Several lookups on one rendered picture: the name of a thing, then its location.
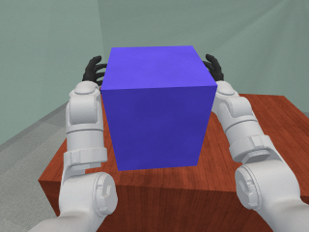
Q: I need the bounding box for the carton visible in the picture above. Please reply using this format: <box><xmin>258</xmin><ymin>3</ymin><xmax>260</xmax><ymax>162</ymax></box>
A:
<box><xmin>100</xmin><ymin>45</ymin><xmax>218</xmax><ymax>171</ymax></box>

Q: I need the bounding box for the left robot forearm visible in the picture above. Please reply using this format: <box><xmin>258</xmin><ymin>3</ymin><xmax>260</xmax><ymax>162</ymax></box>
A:
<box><xmin>58</xmin><ymin>80</ymin><xmax>108</xmax><ymax>212</ymax></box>

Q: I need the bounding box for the right robot upper arm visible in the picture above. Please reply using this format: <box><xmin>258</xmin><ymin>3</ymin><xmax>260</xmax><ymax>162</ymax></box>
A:
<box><xmin>235</xmin><ymin>159</ymin><xmax>309</xmax><ymax>232</ymax></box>

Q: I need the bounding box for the pedestal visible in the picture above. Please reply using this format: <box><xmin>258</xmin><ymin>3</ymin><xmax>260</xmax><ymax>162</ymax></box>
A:
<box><xmin>38</xmin><ymin>87</ymin><xmax>309</xmax><ymax>232</ymax></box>

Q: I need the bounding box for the robot left hand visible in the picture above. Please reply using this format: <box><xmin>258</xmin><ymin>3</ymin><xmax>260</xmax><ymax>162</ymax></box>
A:
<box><xmin>82</xmin><ymin>55</ymin><xmax>107</xmax><ymax>93</ymax></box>

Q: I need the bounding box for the robot right hand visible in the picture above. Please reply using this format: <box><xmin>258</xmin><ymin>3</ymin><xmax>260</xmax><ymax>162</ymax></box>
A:
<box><xmin>202</xmin><ymin>54</ymin><xmax>224</xmax><ymax>82</ymax></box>

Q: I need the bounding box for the left robot upper arm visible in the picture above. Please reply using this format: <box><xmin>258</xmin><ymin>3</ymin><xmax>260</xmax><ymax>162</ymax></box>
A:
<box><xmin>28</xmin><ymin>171</ymin><xmax>118</xmax><ymax>232</ymax></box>

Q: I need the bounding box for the right robot forearm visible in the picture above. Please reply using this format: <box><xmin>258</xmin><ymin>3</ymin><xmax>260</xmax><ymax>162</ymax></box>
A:
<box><xmin>211</xmin><ymin>80</ymin><xmax>300</xmax><ymax>196</ymax></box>

